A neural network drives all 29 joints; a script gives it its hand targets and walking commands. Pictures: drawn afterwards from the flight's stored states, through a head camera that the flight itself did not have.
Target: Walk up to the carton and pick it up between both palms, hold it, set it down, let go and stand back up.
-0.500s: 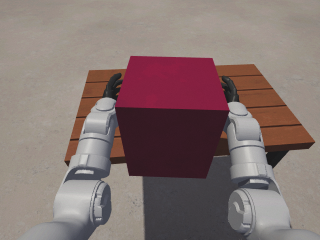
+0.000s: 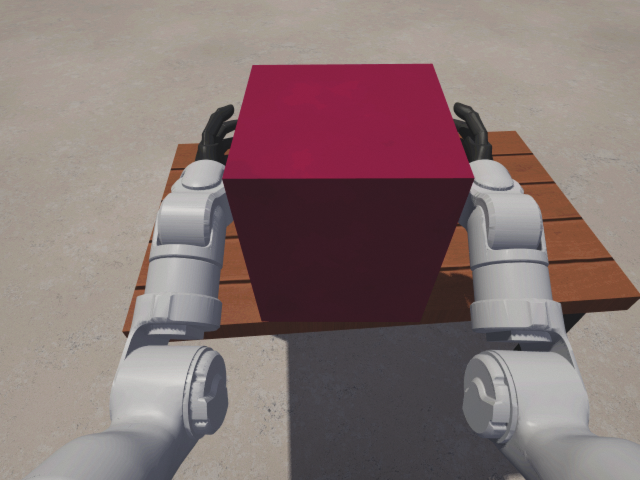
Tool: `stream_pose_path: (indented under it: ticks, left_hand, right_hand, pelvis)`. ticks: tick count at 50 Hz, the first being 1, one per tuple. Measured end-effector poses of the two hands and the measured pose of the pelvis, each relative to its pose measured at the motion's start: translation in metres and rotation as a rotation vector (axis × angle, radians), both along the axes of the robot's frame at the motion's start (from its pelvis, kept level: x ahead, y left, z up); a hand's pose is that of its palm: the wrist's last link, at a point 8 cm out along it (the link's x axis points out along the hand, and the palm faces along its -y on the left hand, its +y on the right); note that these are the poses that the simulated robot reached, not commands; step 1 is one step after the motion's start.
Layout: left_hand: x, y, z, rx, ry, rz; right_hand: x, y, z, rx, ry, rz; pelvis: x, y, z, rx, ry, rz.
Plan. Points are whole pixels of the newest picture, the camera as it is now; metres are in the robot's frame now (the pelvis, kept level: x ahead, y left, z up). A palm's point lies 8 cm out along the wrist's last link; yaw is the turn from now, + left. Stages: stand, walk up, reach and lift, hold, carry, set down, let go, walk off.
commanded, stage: reach and lift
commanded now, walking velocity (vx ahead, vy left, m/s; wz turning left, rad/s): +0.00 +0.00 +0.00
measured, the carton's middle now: (341, 201) +0.40 -0.02 +0.15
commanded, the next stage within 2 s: hold in 0.92 s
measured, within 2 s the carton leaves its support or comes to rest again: leaves its support in 0.86 s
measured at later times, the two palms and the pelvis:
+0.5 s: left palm (215, 162) +0.43 +0.13 +0.20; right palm (468, 160) +0.41 -0.17 +0.21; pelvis +0.01 -0.01 +0.00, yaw +0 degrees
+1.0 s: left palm (209, 211) +0.39 +0.14 +0.15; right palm (458, 217) +0.37 -0.16 +0.15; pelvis -0.03 +0.01 +0.00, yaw +0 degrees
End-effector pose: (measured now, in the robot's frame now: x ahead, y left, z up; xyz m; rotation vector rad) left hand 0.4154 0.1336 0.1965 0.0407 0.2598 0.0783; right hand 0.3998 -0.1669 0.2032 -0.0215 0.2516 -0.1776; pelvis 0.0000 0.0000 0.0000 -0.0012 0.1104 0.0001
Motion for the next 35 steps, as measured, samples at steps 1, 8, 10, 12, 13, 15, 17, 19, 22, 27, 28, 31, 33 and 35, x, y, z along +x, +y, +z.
stream_pose_path:
  ticks: [1,8,10,12,13,15,17,19,22,27,28,31,33,35]
  left_hand:
    - [-0.001,0.001,-0.001,-0.002,0.014,0.001]
    - [-0.014,0.004,-0.051,-0.027,0.132,0.011]
    - [-0.017,0.005,-0.07,-0.027,0.161,0.013]
    - [-0.018,0.005,-0.084,-0.021,0.179,0.012]
    - [-0.018,0.005,-0.087,-0.019,0.175,0.013]
    - [-0.014,0.003,-0.085,-0.015,0.143,0.014]
    - [-0.007,0.002,-0.075,-0.009,0.094,0.007]
    - [0.002,0.001,-0.059,-0.001,0.037,0.0]
    - [0.011,0.0,-0.028,0.003,-0.045,-0.005]
    - [0.012,0.002,0.012,-0.001,-0.094,0.008]
    - [0.01,0.004,0.015,-0.003,-0.086,0.01]
    - [0.001,0.009,0.008,-0.013,-0.038,0.013]
    - [-0.008,0.014,-0.008,-0.022,0.006,0.02]
    - [-0.018,0.018,-0.031,-0.039,0.057,0.027]
  right_hand:
    - [0.001,0.0,0.0,0.001,0.013,0.005]
    - [-0.007,0.002,-0.05,0.019,0.128,0.025]
    - [-0.01,0.003,-0.07,0.029,0.157,0.025]
    - [-0.012,0.004,-0.086,0.037,0.176,0.019]
    - [-0.012,0.003,-0.091,0.047,0.176,0.013]
    - [-0.01,0.003,-0.09,0.055,0.146,0.003]
    - [-0.005,0.003,-0.08,0.044,0.098,0.0]
    - [0.002,0.002,-0.063,0.026,0.042,0.0]
    - [0.01,0.001,-0.03,0.001,-0.038,-0.002]
    - [0.014,0.003,0.018,-0.018,-0.088,0.005]
    - [0.013,0.004,0.022,-0.019,-0.082,0.009]
    - [0.008,0.009,0.019,-0.022,-0.039,0.027]
    - [0.002,0.012,0.005,-0.023,0.001,0.039]
    - [-0.006,0.016,-0.019,-0.019,0.048,0.048]
  pelvis:
    - [0.003,-0.001,0.001,0.001,-0.016,0.002]
    - [0.015,-0.008,0.003,0.004,-0.108,0.011]
    - [0.014,-0.009,0.003,0.004,-0.113,0.012]
    - [0.011,-0.009,0.003,0.005,-0.107,0.013]
    - [0.009,-0.009,0.003,0.005,-0.099,0.013]
    - [0.004,-0.009,0.003,0.005,-0.077,0.012]
    - [0.001,-0.009,0.002,0.005,-0.049,0.01]
    - [-0.001,-0.009,0.001,0.005,-0.018,0.007]
    - [0.001,-0.008,0.0,0.006,0.019,0.003]
    - [0.013,-0.006,0.002,0.006,0.018,-0.004]
    - [0.016,-0.005,0.002,0.005,0.006,-0.004]
    - [0.024,-0.003,0.004,0.003,-0.045,-0.003]
    - [0.027,-0.001,0.004,0.001,-0.08,-0.002]
    - [0.028,0.0,0.004,0.0,-0.107,0.001]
